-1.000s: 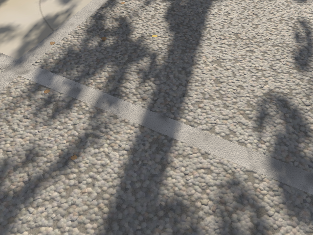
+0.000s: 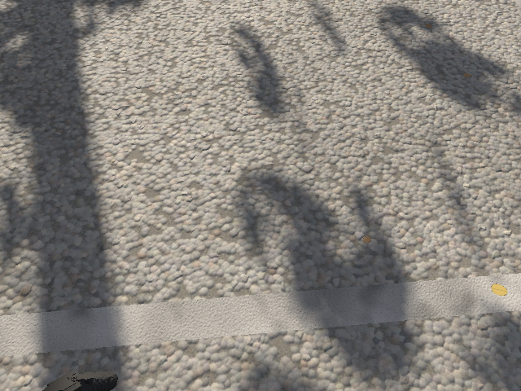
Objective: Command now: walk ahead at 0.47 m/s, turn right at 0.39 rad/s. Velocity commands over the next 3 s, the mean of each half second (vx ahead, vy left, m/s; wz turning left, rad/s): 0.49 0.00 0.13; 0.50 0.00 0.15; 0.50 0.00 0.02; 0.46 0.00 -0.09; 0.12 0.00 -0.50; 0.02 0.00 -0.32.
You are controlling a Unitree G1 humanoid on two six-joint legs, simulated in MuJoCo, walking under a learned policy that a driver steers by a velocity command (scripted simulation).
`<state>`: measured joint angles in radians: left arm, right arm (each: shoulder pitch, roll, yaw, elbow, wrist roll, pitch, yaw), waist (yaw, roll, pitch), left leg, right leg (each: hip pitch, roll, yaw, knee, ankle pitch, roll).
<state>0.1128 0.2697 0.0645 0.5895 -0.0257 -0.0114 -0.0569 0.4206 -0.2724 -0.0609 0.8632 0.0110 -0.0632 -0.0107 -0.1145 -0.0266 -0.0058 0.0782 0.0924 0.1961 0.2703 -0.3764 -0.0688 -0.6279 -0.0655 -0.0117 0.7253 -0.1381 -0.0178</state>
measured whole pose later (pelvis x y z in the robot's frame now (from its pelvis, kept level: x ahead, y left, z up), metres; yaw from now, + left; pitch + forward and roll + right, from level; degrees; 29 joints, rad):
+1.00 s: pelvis +0.56 +0.02 +0.01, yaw +12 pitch +2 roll +2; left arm 0.10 0.27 0.05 0.76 -0.01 -0.07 -0.01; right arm 0.32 -0.26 -0.05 0.81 0.01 -0.08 0.01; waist -0.06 -0.05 0.02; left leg -0.02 -0.07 0.01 0.25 -0.26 0.06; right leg -0.65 -0.11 0.03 0.61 0.08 0.03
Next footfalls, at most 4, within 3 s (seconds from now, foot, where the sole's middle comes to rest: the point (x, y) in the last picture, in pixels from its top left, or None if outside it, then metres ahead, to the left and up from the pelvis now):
0.06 right None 0.18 -0.14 -0.77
0.60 left None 0.49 0.10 -0.77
1.12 right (255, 268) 0.84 -0.07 -0.77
1.66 left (155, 209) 1.09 0.23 -0.77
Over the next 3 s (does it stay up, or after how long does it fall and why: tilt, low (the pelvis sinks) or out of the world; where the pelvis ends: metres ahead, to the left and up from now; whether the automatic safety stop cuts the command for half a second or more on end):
stays up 1.28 0.16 0.00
